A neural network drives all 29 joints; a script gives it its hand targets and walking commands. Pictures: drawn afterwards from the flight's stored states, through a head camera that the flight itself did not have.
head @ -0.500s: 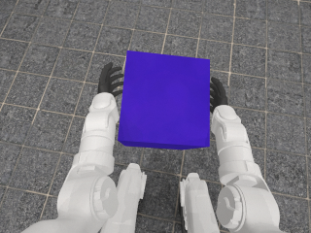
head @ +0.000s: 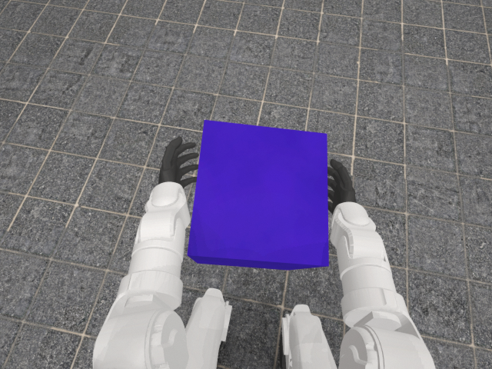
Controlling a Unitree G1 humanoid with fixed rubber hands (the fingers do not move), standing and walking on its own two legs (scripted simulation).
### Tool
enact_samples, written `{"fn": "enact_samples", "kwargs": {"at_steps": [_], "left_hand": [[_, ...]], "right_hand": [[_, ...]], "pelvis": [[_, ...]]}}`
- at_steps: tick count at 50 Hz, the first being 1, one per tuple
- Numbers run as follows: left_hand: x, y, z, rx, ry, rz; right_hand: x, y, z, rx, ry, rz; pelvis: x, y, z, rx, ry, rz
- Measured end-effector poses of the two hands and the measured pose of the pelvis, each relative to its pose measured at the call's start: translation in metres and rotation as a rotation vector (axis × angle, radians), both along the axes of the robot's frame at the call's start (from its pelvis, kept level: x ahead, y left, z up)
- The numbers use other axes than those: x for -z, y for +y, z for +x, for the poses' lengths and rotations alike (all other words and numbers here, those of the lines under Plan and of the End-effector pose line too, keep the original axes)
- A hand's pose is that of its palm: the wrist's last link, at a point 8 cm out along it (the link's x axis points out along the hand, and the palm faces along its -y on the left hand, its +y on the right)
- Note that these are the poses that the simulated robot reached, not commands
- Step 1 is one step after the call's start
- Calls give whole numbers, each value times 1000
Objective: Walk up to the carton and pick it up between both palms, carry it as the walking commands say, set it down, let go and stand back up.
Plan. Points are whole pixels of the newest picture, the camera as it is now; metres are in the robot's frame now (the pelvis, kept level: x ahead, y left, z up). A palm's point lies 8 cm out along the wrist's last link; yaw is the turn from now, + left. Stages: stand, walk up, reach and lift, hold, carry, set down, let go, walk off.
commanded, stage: reach and lift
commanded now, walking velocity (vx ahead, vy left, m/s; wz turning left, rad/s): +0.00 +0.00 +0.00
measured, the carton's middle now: (253, 207) +0.41 +0.03 -0.12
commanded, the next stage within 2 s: none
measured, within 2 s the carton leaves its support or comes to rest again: neither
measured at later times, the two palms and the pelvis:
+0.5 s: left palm (157, 180) +0.38 +0.17 +0.04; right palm (359, 199) +0.40 -0.12 +0.02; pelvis +0.02 +0.00 +0.07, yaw +0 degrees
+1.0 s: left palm (135, 167) +0.37 +0.17 +0.11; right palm (380, 190) +0.38 -0.12 +0.09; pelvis +0.04 -0.01 +0.12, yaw +0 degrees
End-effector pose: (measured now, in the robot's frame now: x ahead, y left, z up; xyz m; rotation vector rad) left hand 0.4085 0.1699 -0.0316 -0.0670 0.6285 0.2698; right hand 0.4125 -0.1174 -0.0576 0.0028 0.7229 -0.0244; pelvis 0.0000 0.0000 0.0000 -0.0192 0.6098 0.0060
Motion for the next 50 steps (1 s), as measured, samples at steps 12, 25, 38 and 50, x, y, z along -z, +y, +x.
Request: {"fn": "enact_samples", "kwargs": {"at_steps": [12, 25, 38, 50], "left_hand": [[-35, 0, -11, -5, -4, 2], [-72, -1, -24, -8, 10, 1], [-108, -4, -34, -7, 6, 4], [-145, 0, -41, 10, 11, 15]], "right_hand": [[-38, 0, -6, -1, -4, 4], [-76, -2, -17, -7, 9, 0], [-114, -5, -26, -13, 4, -4], [-150, -1, -34, -20, 6, -20]], "pelvis": [[-32, -1, 12, 7, -62, 9], [-68, -3, 25, -1, -144, 11], [-97, -8, 30, 11, -251, 25], [-122, -7, 37, 3, -356, 24]]}}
